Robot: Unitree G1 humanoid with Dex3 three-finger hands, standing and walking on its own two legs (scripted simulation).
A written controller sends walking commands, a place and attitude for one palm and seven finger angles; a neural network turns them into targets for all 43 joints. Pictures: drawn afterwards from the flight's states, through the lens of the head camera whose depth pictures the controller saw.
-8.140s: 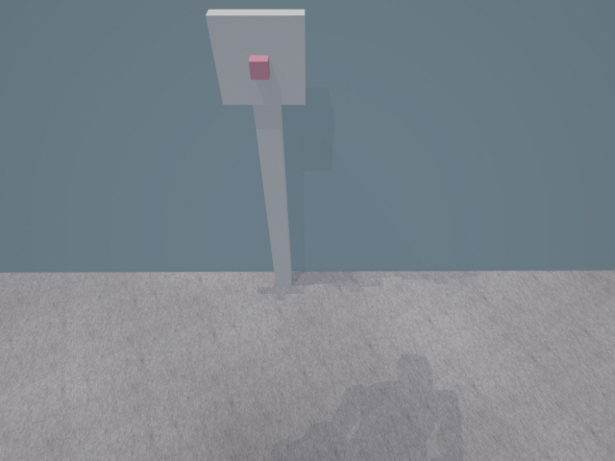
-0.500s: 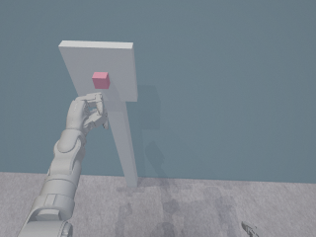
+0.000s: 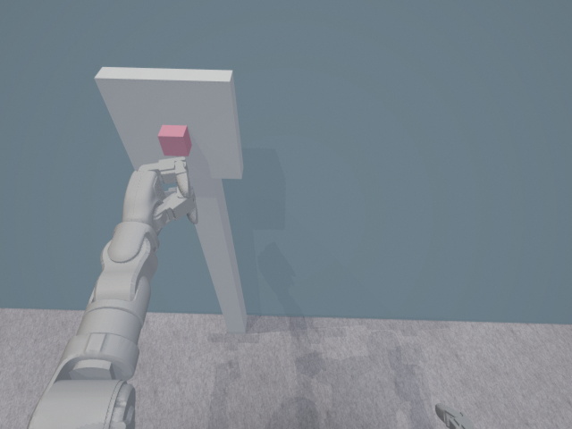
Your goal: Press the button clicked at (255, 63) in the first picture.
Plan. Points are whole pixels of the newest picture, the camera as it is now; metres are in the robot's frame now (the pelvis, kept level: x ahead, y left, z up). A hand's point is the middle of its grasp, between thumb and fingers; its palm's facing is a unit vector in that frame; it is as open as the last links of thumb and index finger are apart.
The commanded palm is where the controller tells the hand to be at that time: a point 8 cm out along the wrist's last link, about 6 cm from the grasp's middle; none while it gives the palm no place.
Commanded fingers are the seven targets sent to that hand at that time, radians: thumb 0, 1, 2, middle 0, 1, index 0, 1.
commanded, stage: press the button with the knuckle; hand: left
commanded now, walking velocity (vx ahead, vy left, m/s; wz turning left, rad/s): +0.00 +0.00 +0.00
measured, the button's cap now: (176, 139) +0.49 +0.18 +0.14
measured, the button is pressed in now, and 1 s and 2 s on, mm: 0 12 0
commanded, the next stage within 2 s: hold the button down briefly in 0.90 s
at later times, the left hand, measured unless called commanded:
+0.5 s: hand (198, 176) +0.45 +0.14 +0.11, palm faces -0.03 -1.00 +0.00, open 3.3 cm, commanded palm +0.43 +0.20 +0.11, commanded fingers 0.00 0.90 0.90 -1.30 -1.50 -1.30 -1.50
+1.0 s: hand (197, 173) +0.45 +0.14 +0.11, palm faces -0.03 -1.00 -0.01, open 3.5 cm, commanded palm +0.46 +0.20 +0.11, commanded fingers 0.00 0.90 0.90 -1.30 -1.50 -1.30 -1.50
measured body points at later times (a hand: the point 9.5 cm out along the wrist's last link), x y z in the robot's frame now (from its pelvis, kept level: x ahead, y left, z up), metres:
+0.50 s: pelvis +0.00 +0.00 +0.00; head +0.04 +0.00 +0.44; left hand +0.44 +0.20 +0.11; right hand +0.06 -0.26 -0.12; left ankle +0.01 +0.11 -0.72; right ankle +0.00 -0.10 -0.72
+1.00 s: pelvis -0.03 +0.00 -0.01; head +0.03 +0.01 +0.43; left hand +0.45 +0.20 +0.11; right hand +0.00 -0.26 -0.12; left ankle +0.01 +0.11 -0.72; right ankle +0.00 -0.10 -0.72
